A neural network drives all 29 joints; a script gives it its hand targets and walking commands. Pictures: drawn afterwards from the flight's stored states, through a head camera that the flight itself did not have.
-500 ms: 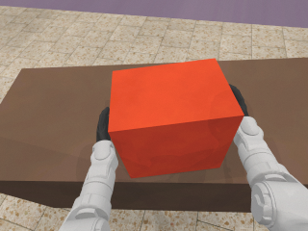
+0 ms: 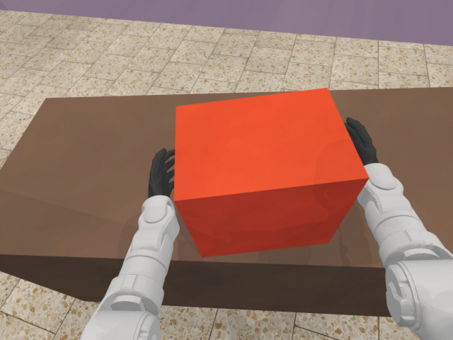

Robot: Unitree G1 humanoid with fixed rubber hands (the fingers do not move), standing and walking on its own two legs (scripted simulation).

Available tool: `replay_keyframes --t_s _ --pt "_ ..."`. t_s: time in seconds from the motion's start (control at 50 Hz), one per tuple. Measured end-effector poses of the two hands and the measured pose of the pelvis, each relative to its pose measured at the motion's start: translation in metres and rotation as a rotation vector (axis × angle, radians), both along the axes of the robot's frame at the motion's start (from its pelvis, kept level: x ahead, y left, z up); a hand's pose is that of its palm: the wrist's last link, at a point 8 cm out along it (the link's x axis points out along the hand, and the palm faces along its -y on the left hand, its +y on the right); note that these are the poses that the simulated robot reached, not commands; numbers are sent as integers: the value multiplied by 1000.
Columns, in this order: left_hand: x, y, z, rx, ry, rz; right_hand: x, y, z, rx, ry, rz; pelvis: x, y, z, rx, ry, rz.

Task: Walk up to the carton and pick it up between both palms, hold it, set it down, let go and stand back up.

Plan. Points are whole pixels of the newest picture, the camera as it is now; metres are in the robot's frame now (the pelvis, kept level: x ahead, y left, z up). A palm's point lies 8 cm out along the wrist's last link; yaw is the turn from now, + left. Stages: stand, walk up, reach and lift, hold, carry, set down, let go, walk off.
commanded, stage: set down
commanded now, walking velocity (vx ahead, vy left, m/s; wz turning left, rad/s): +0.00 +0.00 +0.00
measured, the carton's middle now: (258, 180) +0.43 +0.01 +0.00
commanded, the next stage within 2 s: none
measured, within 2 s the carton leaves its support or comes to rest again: neither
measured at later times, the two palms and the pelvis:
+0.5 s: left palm (151, 185) +0.38 +0.20 +0.05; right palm (385, 158) +0.44 -0.21 +0.06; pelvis -0.01 +0.00 +0.00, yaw +0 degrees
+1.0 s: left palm (140, 197) +0.35 +0.21 +0.06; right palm (401, 161) +0.42 -0.22 +0.08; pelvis -0.03 -0.01 +0.00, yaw +0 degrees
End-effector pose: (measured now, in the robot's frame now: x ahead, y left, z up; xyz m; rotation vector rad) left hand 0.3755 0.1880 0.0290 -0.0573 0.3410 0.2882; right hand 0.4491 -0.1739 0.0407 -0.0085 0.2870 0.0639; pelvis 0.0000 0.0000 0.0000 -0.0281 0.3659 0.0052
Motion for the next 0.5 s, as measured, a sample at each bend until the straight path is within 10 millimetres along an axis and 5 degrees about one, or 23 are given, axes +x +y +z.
replay_keyframes --t_s 0.5 --pt "0 10 25 36 13 3 -4 -32 17 11 -12 -13 -10 -2 -1 -2 -14 -2"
